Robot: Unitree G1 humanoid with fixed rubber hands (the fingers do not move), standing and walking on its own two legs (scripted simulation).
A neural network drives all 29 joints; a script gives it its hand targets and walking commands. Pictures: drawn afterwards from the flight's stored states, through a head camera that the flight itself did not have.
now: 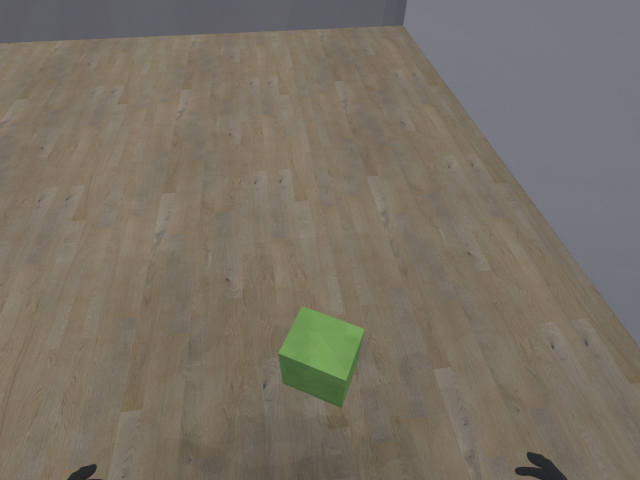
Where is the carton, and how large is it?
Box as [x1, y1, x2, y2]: [278, 306, 364, 407]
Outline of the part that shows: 302,306 278,353 283,383 341,407 357,362 364,329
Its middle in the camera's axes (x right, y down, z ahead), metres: +0.01 +0.38 +1.19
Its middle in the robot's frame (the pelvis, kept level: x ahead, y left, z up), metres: +0.56 -0.02 -0.67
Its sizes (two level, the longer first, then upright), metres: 0.202 0.165 0.224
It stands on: the floor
